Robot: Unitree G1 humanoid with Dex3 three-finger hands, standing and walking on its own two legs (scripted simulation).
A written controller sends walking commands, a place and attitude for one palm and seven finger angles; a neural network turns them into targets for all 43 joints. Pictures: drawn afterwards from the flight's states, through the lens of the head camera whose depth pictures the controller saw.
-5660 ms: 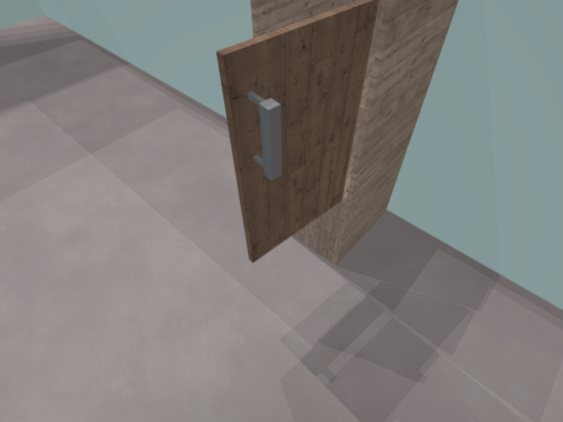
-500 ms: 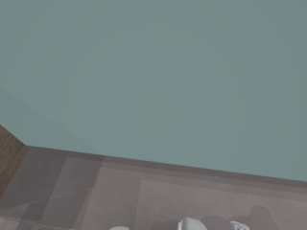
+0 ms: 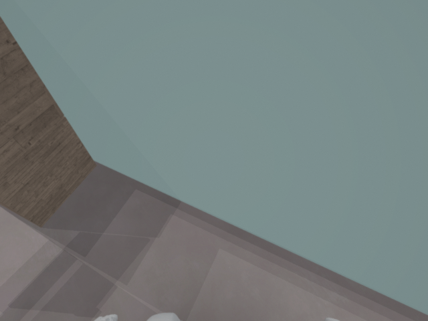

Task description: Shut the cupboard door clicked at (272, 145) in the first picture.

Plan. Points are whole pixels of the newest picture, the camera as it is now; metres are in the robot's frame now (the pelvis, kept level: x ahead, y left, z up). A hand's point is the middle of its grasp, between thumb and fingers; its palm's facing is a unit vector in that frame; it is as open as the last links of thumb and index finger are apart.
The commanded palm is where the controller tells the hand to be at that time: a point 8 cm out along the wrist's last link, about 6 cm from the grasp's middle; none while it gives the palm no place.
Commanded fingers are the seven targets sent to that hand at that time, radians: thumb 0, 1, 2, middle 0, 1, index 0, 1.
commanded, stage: turn to face it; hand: left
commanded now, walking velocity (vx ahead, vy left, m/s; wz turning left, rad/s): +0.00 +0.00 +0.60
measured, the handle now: out of the picture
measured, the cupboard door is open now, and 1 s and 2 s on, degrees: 82 82 82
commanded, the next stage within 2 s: take the last steps up to it in 1.58 s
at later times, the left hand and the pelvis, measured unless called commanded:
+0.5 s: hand out of the picture +0.04 +0.18 -0.15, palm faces +0.29 -0.92 -0.28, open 7.4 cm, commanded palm none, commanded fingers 0.00 0.90 0.90 -0.20 -0.30 -0.20 -0.30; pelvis +0.01 -0.04 +0.01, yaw +18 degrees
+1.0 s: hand out of the picture -0.01 +0.19 -0.15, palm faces +0.57 -0.76 -0.30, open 7.4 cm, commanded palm none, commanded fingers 0.00 0.90 0.90 -0.20 -0.30 -0.20 -0.30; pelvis +0.03 -0.05 +0.00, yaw +36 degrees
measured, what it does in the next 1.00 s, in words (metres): steps on the spot, turning left: left foot, then right foot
